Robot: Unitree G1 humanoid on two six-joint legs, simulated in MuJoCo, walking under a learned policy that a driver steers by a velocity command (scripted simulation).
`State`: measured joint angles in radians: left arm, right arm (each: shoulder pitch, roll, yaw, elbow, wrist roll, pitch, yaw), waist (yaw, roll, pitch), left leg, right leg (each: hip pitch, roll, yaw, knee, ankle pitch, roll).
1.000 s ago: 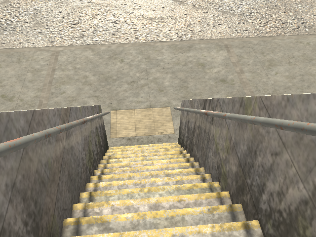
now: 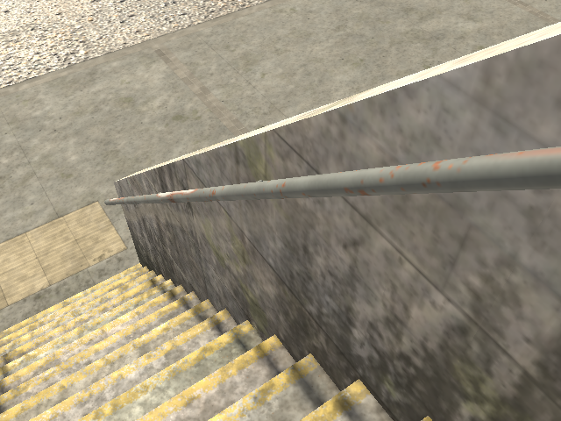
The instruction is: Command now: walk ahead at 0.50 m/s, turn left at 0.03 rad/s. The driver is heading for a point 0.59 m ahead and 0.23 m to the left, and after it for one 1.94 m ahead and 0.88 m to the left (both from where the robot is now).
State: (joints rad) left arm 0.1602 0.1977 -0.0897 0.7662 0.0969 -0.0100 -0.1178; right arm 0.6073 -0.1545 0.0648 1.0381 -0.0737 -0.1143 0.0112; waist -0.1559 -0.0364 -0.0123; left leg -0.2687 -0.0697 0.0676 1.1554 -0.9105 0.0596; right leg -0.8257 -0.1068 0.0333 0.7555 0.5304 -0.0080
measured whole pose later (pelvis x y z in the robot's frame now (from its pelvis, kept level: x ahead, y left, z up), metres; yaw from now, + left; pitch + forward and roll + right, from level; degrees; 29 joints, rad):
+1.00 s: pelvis +0.39 +0.16 -0.37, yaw +32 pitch +1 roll +2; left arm 0.16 0.23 -0.02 0.91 0.11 -0.08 -0.08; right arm 0.54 -0.14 0.06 1.10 -0.11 -0.11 0.04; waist -0.08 -0.04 -0.05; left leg -0.34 -0.12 -0.01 0.91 -0.59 0.08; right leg -0.85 -0.11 0.08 1.00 0.43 -0.04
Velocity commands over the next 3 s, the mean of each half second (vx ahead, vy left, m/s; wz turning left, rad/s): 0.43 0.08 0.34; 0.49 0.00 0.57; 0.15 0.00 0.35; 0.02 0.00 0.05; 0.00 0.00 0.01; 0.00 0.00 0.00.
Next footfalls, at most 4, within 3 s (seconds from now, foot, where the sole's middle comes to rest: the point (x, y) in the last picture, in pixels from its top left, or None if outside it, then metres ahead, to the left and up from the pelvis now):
0.12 right None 0.21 -0.13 -0.88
0.72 left None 0.32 0.22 -1.09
1.16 right None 0.59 0.17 -1.31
1.46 left None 0.50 0.36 -1.31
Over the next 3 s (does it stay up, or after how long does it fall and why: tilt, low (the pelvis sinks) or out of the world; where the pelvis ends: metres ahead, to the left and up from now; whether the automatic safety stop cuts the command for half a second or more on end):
stays up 0.53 0.27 -0.53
